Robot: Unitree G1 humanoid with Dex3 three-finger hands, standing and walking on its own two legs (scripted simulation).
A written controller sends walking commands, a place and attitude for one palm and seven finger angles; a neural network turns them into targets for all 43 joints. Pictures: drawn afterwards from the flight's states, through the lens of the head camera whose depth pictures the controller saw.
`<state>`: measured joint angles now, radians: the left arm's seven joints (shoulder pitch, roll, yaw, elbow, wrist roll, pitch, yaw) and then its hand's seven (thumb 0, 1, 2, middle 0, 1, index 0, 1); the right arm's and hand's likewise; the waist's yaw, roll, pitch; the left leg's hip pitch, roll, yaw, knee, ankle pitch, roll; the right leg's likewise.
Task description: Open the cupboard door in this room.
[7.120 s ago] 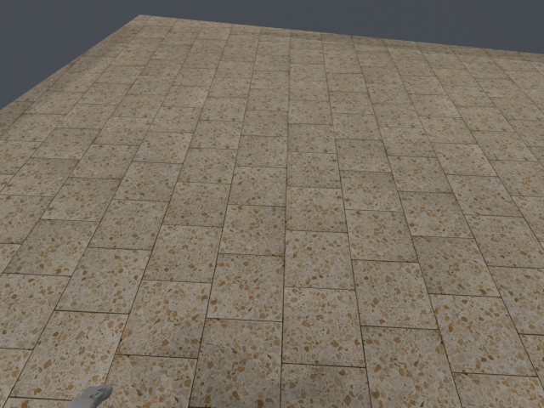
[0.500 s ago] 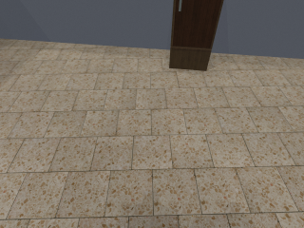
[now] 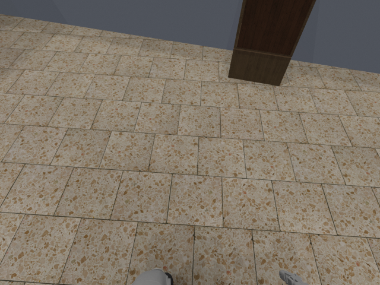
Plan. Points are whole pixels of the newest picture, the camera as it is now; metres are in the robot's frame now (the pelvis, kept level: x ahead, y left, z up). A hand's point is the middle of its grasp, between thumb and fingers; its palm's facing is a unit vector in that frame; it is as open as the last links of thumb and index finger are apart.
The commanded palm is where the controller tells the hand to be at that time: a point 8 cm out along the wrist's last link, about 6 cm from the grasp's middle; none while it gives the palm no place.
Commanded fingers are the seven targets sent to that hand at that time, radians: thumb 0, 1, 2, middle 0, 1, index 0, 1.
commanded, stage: stand and wait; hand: left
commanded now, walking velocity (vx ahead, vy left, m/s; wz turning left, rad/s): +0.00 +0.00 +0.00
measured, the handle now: out of the picture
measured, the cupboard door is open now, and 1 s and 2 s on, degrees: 0 0 0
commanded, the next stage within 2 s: turn or walk to find it in 0.10 s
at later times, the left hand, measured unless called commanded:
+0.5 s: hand (126, 273) +0.15 +0.17 -0.14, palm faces +0.07 -0.97 -0.25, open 7.4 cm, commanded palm none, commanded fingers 0.00 0.90 0.90 -0.20 -0.30 -0.20 -0.30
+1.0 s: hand out of the picture +0.08 +0.17 -0.17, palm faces +0.12 -0.98 -0.13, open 7.4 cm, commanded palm none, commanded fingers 0.00 0.90 0.90 -0.20 -0.30 -0.20 -0.30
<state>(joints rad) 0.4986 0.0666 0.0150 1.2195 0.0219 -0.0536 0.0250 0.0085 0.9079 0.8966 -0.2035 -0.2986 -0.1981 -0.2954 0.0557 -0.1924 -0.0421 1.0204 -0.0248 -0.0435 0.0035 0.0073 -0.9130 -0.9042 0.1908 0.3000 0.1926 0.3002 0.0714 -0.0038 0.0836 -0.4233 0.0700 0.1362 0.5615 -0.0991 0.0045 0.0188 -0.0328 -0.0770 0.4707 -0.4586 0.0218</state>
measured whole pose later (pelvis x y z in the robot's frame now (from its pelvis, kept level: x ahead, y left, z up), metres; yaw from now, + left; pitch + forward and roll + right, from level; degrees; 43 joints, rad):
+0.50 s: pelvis +0.09 -0.02 +0.01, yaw +3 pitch +0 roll +2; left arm 0.20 0.15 0.02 1.03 0.02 -0.02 0.03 0.00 0.91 0.90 -0.20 -0.30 -0.19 -0.29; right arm 0.24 -0.19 -0.04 1.09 -0.02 0.04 -0.01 0.00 -0.92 -0.90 0.20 0.30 0.20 0.30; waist -0.01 0.03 -0.01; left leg -0.28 0.02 0.07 0.62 -0.39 -0.01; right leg -0.23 -0.06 -0.11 0.54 -0.30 -0.03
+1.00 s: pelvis +0.13 +0.01 +0.01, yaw +1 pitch -1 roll -2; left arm 0.37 0.13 0.05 1.16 0.02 -0.01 0.00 0.01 0.91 0.90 -0.20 -0.30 -0.20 -0.30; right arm 0.32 -0.15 -0.03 1.13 -0.03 0.00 0.00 0.01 -0.91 -0.90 0.20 0.30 0.20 0.30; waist 0.02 0.01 0.00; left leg -0.19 0.10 0.11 0.61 -0.40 -0.01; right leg -0.14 -0.02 -0.10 0.52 -0.37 0.00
